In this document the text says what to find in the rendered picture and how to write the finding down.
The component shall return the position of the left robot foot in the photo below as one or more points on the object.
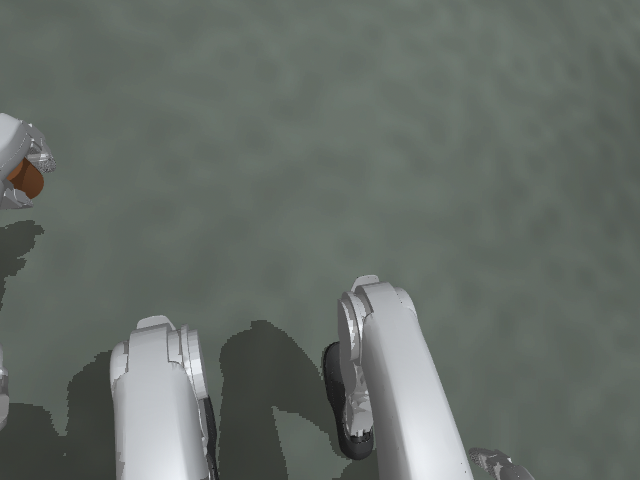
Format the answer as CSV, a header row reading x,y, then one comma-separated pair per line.
x,y
212,437

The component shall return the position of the right robot hand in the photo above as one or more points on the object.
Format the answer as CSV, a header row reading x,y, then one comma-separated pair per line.
x,y
498,464

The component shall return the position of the left robot hand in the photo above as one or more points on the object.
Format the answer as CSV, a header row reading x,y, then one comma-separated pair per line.
x,y
18,140

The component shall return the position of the right robot foot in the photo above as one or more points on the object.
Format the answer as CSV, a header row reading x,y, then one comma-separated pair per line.
x,y
355,448

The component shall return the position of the tin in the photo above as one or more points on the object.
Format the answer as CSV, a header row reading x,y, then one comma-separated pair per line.
x,y
27,178

